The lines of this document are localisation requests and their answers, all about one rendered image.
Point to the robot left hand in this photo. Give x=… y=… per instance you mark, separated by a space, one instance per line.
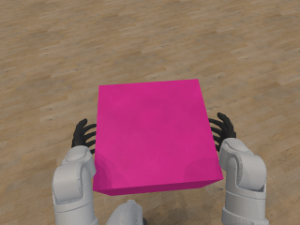
x=80 y=139

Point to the right robot forearm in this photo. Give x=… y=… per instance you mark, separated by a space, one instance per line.
x=245 y=184

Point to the left robot thigh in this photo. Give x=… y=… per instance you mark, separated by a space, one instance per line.
x=128 y=213

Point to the robot right hand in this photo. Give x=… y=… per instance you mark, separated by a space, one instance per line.
x=226 y=131

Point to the left robot forearm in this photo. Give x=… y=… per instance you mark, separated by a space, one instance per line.
x=72 y=193

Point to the carton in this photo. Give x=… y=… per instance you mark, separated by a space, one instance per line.
x=153 y=137

